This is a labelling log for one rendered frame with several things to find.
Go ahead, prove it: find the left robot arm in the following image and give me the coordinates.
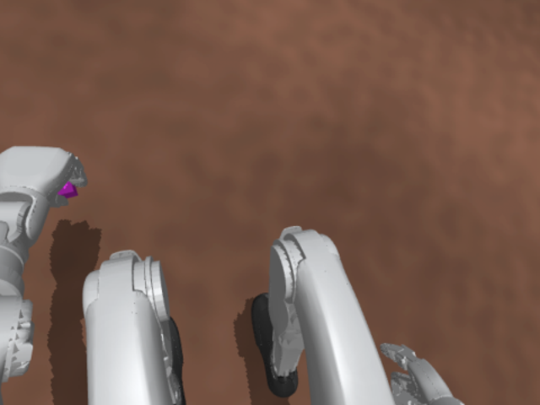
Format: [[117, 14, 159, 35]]
[[0, 186, 50, 405]]

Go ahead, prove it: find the left robot foot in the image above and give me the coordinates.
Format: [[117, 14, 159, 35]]
[[168, 317, 186, 405]]

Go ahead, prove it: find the small box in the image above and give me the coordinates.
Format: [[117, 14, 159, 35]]
[[57, 181, 78, 198]]

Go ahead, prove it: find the right robot foot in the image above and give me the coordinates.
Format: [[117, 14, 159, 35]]
[[251, 293, 298, 397]]

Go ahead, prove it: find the right robot hand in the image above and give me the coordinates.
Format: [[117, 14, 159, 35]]
[[380, 343, 453, 405]]

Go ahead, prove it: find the left robot hand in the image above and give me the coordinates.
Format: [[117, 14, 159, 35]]
[[0, 146, 88, 208]]

